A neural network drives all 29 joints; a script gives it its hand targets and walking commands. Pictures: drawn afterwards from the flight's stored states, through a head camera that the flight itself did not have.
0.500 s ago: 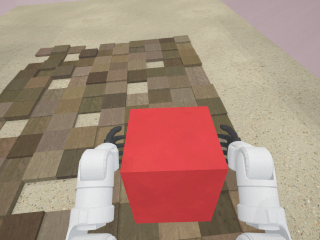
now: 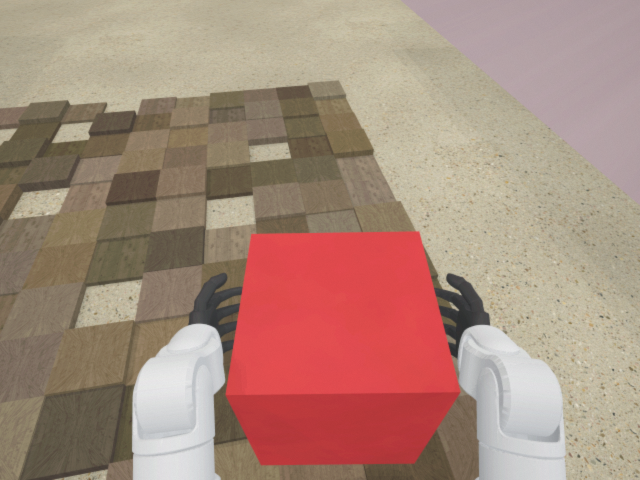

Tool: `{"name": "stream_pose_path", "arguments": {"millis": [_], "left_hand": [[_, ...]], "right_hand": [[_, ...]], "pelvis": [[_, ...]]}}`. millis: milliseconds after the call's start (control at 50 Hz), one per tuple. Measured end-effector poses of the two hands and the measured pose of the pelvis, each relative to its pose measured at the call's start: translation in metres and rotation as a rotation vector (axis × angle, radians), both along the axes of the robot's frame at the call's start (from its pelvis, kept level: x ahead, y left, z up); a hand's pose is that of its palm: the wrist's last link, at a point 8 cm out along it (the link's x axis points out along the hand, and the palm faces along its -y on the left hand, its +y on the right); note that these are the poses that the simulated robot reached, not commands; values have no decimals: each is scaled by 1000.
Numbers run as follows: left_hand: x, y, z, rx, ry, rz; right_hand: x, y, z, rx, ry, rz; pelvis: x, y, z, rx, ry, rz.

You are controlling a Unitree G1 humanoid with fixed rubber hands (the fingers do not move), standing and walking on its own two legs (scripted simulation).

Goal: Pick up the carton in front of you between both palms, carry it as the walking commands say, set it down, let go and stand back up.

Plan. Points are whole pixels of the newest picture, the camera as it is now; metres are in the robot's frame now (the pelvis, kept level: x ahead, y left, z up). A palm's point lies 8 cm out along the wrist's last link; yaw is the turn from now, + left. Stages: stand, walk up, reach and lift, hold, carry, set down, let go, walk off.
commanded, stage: carry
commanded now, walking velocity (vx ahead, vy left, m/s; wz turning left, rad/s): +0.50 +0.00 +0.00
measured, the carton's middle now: (336, 353) +0.29 +0.00 +0.01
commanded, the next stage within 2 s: none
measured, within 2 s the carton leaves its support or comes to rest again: neither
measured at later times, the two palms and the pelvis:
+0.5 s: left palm (244, 131) +0.59 +0.14 +0.16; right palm (427, 123) +0.62 -0.16 +0.16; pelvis +0.33 -0.04 +0.03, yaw +4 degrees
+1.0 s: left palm (252, 80) +0.92 +0.18 +0.10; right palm (382, 77) +0.93 -0.12 +0.11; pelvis +0.65 +0.02 +0.02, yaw +2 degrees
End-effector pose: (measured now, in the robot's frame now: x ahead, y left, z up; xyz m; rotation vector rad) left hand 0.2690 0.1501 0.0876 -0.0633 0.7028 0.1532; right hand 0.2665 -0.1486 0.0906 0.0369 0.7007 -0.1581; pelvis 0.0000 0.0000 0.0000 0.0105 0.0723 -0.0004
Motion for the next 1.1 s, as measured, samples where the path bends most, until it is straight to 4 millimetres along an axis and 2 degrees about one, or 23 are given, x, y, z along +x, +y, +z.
{"name": "stream_pose_path", "arguments": {"millis": [140, 260, 320, 400, 480, 540, 620, 700, 760, 820, 960, 1040, 1100], "left_hand": [[87, -10, -3, 9, 9, -3], [176, -27, 2, 40, -25, 23], [217, -30, 13, 27, -38, 60], [259, -22, 41, 18, -74, 119], [307, -12, 69, 5, -125, 147], [350, -5, 77, -4, -143, 138], [413, 8, 68, -25, -143, 105], [481, 22, 43, -32, -126, 52], [518, 27, 25, -37, -19, 27], [549, 28, 15, -59, 52, 31], [628, 29, 13, -18, 39, 15], [678, 26, 10, 1, 16, 32], [721, 20, 4, 20, 0, 48]], "right_hand": [[89, -10, -2, -4, 10, 7], [186, -27, -6, 38, -25, 24], [236, -30, 7, 35, -38, 53], [292, -21, 35, 73, -72, 76], [345, -10, 61, 75, -122, 97], [384, -4, 70, 70, -140, 84], [437, 8, 67, 52, -142, 49], [492, 22, 49, 20, -126, 12], [521, 27, 31, 12, -19, -14], [549, 27, 21, 7, 50, -28], [631, 28, 18, 2, 39, -6], [688, 25, 12, 2, 16, 27], [736, 19, 0, 12, 0, 50]], "pelvis": [[95, -11, -2, -7, -2, 11], [187, -33, -12, -45, -18, 38], [219, -44, -4, -37, 1, 60], [261, -47, 15, -22, 17, 75], [312, -42, 27, -7, 23, 75], [354, -33, 27, -8, 17, 74], [417, -13, 15, -20, -4, 65], [474, 9, -7, -14, -21, 40], [503, 18, 0, -26, -12, 24], [534, 25, 12, -36, 3, 19], [619, 25, 21, -40, 14, 26], [680, 17, 14, -28, 5, 35], [730, 7, 2, -22, -10, 50]]}}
